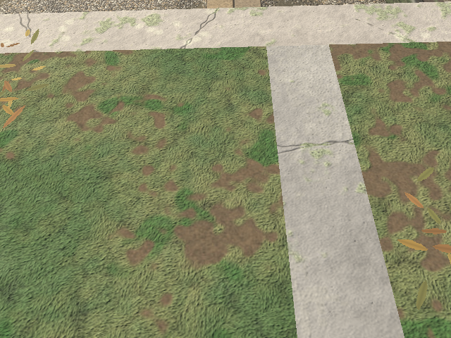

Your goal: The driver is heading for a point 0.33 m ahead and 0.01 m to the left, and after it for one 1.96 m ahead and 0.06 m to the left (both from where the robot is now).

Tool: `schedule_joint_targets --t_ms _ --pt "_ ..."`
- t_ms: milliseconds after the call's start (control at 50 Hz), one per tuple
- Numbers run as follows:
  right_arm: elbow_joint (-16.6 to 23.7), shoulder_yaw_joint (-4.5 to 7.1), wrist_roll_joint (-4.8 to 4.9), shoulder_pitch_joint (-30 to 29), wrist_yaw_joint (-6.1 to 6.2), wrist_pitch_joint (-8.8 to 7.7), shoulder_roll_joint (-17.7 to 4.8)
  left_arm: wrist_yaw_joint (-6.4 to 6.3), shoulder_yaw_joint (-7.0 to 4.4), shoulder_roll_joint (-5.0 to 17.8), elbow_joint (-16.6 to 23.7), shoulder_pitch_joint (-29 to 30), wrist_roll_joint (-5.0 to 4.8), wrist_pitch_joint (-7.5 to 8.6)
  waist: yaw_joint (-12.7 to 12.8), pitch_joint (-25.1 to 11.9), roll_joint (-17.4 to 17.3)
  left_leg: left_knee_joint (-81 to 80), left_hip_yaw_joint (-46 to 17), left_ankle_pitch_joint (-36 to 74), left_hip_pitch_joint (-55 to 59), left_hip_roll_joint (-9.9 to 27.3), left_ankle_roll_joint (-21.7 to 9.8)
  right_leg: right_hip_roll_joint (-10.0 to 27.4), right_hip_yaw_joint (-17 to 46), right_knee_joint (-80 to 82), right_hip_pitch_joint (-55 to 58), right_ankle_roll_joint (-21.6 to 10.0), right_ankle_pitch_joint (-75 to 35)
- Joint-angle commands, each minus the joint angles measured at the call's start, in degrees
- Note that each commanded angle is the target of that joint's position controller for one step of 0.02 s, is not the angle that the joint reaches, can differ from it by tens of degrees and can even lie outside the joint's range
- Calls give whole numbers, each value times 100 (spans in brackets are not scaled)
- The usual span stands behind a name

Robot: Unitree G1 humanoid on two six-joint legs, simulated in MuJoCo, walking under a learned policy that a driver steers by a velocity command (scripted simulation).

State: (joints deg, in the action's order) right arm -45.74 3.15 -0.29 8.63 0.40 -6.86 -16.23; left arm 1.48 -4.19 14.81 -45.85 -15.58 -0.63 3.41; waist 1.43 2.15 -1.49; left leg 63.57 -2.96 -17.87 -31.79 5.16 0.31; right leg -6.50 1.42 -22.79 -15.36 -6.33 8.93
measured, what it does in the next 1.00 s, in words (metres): walks ahead: left foot, then right foot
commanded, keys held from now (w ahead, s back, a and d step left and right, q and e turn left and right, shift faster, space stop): w+e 0.04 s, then w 0.10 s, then no key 0.86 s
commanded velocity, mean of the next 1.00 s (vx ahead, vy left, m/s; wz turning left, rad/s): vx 0.19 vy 0.00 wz -0.15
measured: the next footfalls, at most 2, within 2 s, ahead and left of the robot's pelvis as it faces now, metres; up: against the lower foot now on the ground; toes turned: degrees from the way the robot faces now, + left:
left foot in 0.28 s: +0.38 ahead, +0.13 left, +0.00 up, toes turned -6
right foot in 0.62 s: +0.32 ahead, -0.12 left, +0.00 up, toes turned -6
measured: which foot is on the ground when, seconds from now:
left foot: up 0.00-0.26, down 0.28-1.00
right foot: down 0.00-0.32, up 0.34-0.60, down 0.62-1.00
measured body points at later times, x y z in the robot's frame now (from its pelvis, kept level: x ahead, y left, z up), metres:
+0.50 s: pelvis +0.24 +0.04 -0.01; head +0.28 +0.05 +0.44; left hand +0.36 +0.31 -0.14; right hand +0.35 -0.22 -0.12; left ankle +0.34 +0.13 -0.74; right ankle +0.20 -0.10 -0.70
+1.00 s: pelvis +0.31 +0.01 -0.01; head +0.32 +0.01 +0.44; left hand +0.43 +0.25 -0.14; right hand +0.37 -0.26 -0.14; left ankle +0.34 +0.13 -0.74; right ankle +0.28 -0.12 -0.74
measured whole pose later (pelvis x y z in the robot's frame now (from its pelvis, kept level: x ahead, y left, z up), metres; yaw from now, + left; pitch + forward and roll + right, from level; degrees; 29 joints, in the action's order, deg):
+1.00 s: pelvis +0.31 +0.01 -0.01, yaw -7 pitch -1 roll +0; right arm -55.3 1.6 -0.2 8.9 0.7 -0.5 -13.4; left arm -1.9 -2.3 12.0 -51.2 -12.7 0.2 0.6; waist -0.5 1.5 0.1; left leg 31.1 0.7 -15.6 -14.7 0.1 0.1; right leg 0.7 1.9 -32.0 -12.4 0.8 18.9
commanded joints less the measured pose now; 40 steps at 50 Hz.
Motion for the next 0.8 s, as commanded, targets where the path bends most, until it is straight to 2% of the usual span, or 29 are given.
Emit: schedule_joint_targets --t_ms 20,40,80,120,160,200,240,260,280,300,320,340,360,380,400,420,440,480,500,540,580,600,620,640,660,680,700,760,800 --pt "410 144 -70 2 46 50 -464 -125 -217 929 451 66 -20 111 -197 -338 284 -783 -25 596 -503 112 226 1505 1563 1120 389 -1091 -1605" --pt "492 129 -75 -235 49 57 -426 -162 -231 977 437 -33 -33 102 -122 -269 308 -1222 4 973 -534 49 283 1412 1453 1123 327 -1014 -1622" --pt "563 76 -60 -558 7 39 -291 -205 -211 920 395 -157 -49 70 26 -249 452 -2177 75 1843 -306 -92 291 1175 1103 1063 264 -779 -1506" --pt "642 24 -18 -907 -64 -7 -193 -218 -183 854 311 -377 -51 57 232 -223 553 -2879 177 2564 48 -238 243 1120 1002 1059 213 -629 -1178" --pt "748 24 8 -1189 -119 -47 -249 -215 -165 844 194 -573 -46 47 356 -80 601 -3224 172 2801 115 -317 154 1236 1128 943 394 -579 -1193" --pt "842 48 -42 -1315 -173 -104 -348 -245 -150 808 96 -737 -25 -10 391 -87 618 -3552 170 2620 33 -432 -8 1351 1244 480 921 -473 -1847" --pt "808 92 -79 -1103 -212 -158 -472 -289 -149 821 78 -713 15 -71 257 -268 714 -3719 159 2294 234 -521 -191 1459 1413 -41 1352 -333 -2489" --pt "719 126 -97 -782 -209 -179 -548 -302 -150 840 114 -584 25 -92 74 -419 776 -3828 220 2231 599 -597 -304 1413 1436 -389 1442 -241 -2998" --pt "587 164 -151 -290 -192 -207 -640 -304 -131 818 181 -403 19 -100 -224 -681 738 -4112 308 2887 1329 -581 -446 1178 1305 -952 1378 -70 -3449" --pt "503 211 -257 376 -171 -229 -919 -297 -58 647 336 -314 92 -86 -477 -1403 413 -3676 -283 4808 2780 145 -765 855 1157 -2061 737 156 -2602" --pt "414 251 -309 885 -153 -138 -1146 -268 61 284 174 -1318 60 -39 -350 -2377 -936 -3282 -1867 6606 4934 1643 -1902 119 845 -4202 -924 625 693" --pt "260 176 -89 1192 -205 -37 -738 -210 51 537 13 -1712 3 -31 -397 -3007 -1224 -3461 -2806 5980 5339 2037 -2193 41 1089 -4905 -1512 731 3176" --pt "341 146 31 864 -209 53 -642 -207 -66 967 55 -1227 -85 -101 -471 -2335 -647 -3717 -2517 4540 4646 1796 -1934 322 1139 -5303 -1835 799 2940" --pt "427 77 13 335 -182 135 -489 -244 -77 969 192 -638 -80 -199 -383 -1610 -215 -3982 -2035 3627 3748 1486 -1652 553 832 -5135 -1947 865 2567" --pt "464 -26 -27 -102 -179 186 -283 -277 -78 878 260 -352 -18 -304 -227 -1024 -62 -4268 -1631 3105 2799 1239 -1534 763 665 -4680 -1843 905 2333" --pt "459 -59 -78 -355 -180 215 -235 -310 -80 750 273 -341 25 -409 -29 -764 -232 -4512 -1341 2685 2046 1010 -1382 969 570 -4114 -1399 911 2119" --pt "423 -36 -127 -529 -194 255 -303 -335 -34 536 215 -499 36 -484 105 -626 -466 -4704 -971 2550 1450 725 -1275 946 360 -3541 -880 942 1942" --pt "348 0 -165 -590 -183 275 -390 -377 36 282 117 -659 77 -493 142 -748 -695 -4748 -520 3018 1154 529 -1305 883 133 -2658 -241 980 1669" --pt "283 11 -143 -511 -162 284 -418 -380 53 260 102 -616 87 -474 98 -922 -680 -4715 -497 3075 1277 568 -1338 899 126 -2310 -67 962 1354" --pt "182 15 -73 -436 -125 331 -462 -369 30 349 66 -526 84 -477 63 -1104 -580 -4704 -517 2315 1370 635 -1319 894 85 -1715 279 902 683" --pt "135 -23 -22 -533 -108 401 -424 -344 17 351 31 -417 129 -495 129 -931 -494 -4723 -481 639 1057 484 -1098 807 -40 -986 744 772 62" --pt "81 -72 -21 -462 -113 419 -308 -341 12 376 69 -277 195 -505 109 -752 -436 -4745 -480 -240 871 339 -871 828 -2 -710 880 685 -10" --pt "-4 -128 -55 -319 -124 424 -177 -355 9 469 167 -140 260 -500 69 -556 -287 -4684 -459 -906 691 188 -583 1080 313 -414 939 563 -125" --pt "-38 -128 -106 -181 -132 425 -194 -392 -31 755 271 -26 237 -490 -102 -343 89 -4408 -257 -1138 637 -98 -338 1414 641 -190 736 409 37" --pt "-58 -113 -81 9 -105 452 -153 -388 -88 912 135 91 165 -473 -354 -178 814 -4240 165 -664 1111 -421 -190 1297 634 -83 -76 291 1287" --pt "-111 -104 -94 -72 -67 470 -246 -366 -32 612 156 197 160 -421 -250 -38 810 -4014 218 -281 1464 -430 -119 1148 568 83 -451 350 1714" --pt "-139 -95 -66 -72 -40 487 -246 -359 18 449 122 235 195 -367 -267 -13 812 -3918 230 -14 1601 -415 -149 1126 537 123 -551 449 1596" --pt "-301 -91 -78 69 6 509 -216 -342 21 447 38 176 136 -216 -248 -184 590 -3788 209 642 1678 -370 -224 1058 427 -170 -172 567 433" --pt "-372 -86 -48 35 1 495 -206 -347 15 468 -40 87 103 -189 -196 -326 436 -3718 208 1046 1749 -352 -221 1033 380 -337 48 550 -94"
Velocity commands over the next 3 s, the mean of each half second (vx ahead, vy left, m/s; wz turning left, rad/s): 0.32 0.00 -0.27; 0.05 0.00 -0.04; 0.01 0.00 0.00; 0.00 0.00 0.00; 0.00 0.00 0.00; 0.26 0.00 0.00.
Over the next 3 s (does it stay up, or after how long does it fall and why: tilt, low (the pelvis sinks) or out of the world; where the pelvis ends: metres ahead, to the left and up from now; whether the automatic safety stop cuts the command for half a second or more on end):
stays up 0.41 -0.03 -0.01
